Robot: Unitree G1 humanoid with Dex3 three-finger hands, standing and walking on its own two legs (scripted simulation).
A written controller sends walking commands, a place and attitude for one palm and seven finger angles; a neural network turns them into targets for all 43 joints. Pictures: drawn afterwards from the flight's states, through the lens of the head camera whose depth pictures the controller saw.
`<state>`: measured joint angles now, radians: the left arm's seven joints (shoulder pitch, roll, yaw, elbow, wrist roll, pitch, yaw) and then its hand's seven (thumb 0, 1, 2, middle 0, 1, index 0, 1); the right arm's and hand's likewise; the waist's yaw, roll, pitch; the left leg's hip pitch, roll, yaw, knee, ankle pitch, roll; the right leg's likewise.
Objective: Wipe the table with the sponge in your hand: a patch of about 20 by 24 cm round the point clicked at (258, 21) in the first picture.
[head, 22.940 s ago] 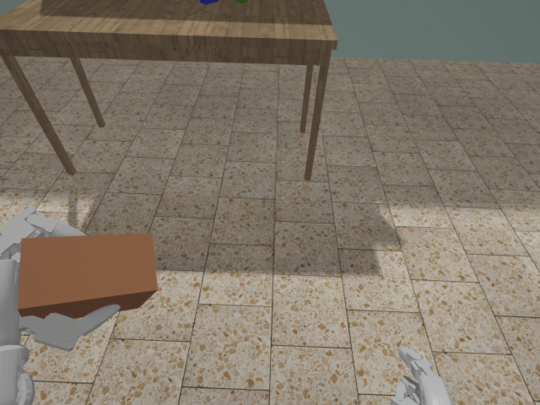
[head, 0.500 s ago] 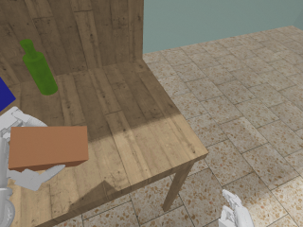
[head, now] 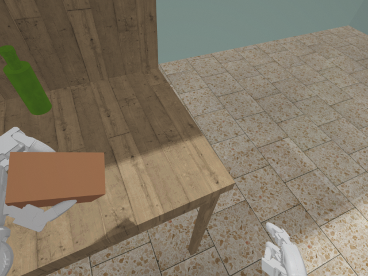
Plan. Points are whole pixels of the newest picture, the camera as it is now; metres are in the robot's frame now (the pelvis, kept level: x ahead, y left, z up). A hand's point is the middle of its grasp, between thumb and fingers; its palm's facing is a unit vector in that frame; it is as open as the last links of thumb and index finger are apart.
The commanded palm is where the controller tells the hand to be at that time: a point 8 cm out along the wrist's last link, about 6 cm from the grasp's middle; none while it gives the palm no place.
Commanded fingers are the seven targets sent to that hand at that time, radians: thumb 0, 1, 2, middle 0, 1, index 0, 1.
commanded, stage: shuffle to correct the standing spot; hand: left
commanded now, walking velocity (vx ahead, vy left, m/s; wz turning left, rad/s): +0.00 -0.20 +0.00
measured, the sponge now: (71, 180) +0.24 +0.21 +0.14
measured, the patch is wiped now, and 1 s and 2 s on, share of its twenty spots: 0.00 0.00 0.00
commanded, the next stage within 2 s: none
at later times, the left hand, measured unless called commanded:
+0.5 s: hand (64, 181) +0.23 +0.21 +0.16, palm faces +0.33 -0.86 -0.39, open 10.2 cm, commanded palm +0.17 +0.25 +0.17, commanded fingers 0.00 0.10 1.30 -1.20 -1.60 -1.20 -1.60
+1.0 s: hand (57, 184) +0.22 +0.22 +0.16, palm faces +0.34 -0.86 -0.38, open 10.2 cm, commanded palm +0.16 +0.26 +0.17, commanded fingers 0.00 0.10 1.30 -1.20 -1.60 -1.20 -1.60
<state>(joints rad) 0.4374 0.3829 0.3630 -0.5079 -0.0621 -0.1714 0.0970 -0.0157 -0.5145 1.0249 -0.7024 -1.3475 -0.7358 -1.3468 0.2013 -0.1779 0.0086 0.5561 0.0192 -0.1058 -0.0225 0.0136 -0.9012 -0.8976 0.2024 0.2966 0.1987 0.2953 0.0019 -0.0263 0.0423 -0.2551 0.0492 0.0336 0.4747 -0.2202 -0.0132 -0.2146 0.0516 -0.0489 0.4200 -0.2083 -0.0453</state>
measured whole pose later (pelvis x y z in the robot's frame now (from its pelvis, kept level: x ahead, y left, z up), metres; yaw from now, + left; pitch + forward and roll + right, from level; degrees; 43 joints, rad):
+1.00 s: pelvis +0.00 -0.03 -0.01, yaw +1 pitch +0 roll -1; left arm 0.47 0.40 0.37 -0.55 -0.09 -0.12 0.10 -0.02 -0.52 1.03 -0.70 -1.35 -0.74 -1.35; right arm 0.21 -0.19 0.00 0.57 0.03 -0.06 -0.04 0.01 -0.90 -0.90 0.20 0.30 0.20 0.30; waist -0.01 -0.02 0.05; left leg -0.28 0.08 0.00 0.53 -0.25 -0.05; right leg -0.23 0.09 -0.09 0.46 -0.24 -0.09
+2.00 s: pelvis +0.01 -0.04 -0.01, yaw +2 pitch +0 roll -1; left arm 0.49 0.40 0.36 -0.55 -0.10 -0.11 0.10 -0.02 -0.52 1.03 -0.70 -1.35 -0.73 -1.35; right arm 0.21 -0.20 -0.01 0.57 0.03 -0.04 -0.04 0.01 -0.90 -0.90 0.20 0.30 0.20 0.30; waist -0.01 -0.01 0.04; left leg -0.28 0.09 -0.02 0.54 -0.26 -0.06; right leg -0.22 0.09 -0.10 0.47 -0.26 -0.10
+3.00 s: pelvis +0.01 -0.03 -0.01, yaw +2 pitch +0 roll -1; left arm 0.50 0.41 0.36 -0.55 -0.10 -0.11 0.11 -0.02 -0.52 1.03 -0.70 -1.35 -0.73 -1.35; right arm 0.20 -0.20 -0.01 0.57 0.03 -0.04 -0.04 0.01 -0.90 -0.90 0.20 0.30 0.20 0.30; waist -0.02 0.00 0.04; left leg -0.28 0.09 -0.03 0.53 -0.25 -0.06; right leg -0.21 0.09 -0.11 0.45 -0.25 -0.10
